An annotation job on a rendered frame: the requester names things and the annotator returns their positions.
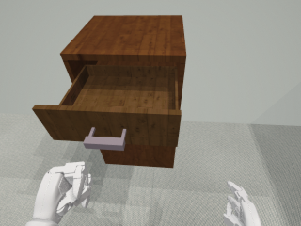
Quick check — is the handle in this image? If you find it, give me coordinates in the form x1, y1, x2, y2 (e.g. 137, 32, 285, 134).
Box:
83, 127, 127, 151

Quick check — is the cabinet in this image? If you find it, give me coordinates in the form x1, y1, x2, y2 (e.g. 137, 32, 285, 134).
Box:
60, 15, 186, 169

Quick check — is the robot right hand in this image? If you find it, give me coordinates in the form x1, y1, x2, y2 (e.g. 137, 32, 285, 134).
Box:
223, 181, 262, 226

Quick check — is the drawer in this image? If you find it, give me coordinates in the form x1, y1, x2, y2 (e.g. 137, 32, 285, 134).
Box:
32, 64, 182, 147

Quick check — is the robot left hand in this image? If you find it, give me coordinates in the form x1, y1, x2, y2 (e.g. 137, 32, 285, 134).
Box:
32, 161, 93, 224

